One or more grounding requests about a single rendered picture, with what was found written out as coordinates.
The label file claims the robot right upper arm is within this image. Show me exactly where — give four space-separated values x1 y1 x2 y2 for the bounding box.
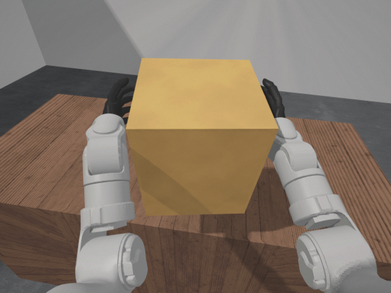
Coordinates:
296 225 391 293

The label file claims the robot left forearm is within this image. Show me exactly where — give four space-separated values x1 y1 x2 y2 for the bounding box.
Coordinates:
75 114 135 282

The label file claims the pedestal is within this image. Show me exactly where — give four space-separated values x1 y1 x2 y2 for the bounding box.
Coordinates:
0 94 391 293

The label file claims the carton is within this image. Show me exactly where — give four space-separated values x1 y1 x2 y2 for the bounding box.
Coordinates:
126 58 279 216

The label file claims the right robot hand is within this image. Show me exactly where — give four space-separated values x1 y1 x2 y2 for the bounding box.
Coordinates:
261 78 285 118

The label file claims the robot right forearm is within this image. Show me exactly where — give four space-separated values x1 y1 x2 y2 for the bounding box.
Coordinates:
268 117 377 272

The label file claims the robot left upper arm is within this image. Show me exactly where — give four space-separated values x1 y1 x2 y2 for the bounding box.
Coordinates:
46 233 148 293

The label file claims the left robot hand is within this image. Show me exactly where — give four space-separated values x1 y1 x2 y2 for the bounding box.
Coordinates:
103 78 135 124

